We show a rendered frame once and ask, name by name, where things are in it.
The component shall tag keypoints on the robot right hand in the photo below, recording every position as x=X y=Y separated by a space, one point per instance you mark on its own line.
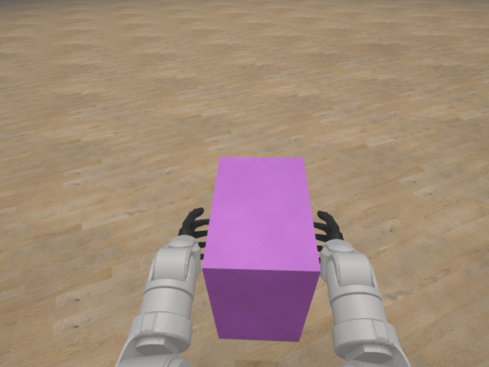
x=331 y=229

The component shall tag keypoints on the robot right forearm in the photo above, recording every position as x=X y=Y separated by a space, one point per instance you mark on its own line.
x=361 y=331

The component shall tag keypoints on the robot left hand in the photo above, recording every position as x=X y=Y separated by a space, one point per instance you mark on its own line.
x=189 y=226

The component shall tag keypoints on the carton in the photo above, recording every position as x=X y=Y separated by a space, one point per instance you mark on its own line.
x=261 y=263

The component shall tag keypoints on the robot left forearm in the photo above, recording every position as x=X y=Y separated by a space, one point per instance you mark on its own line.
x=163 y=325

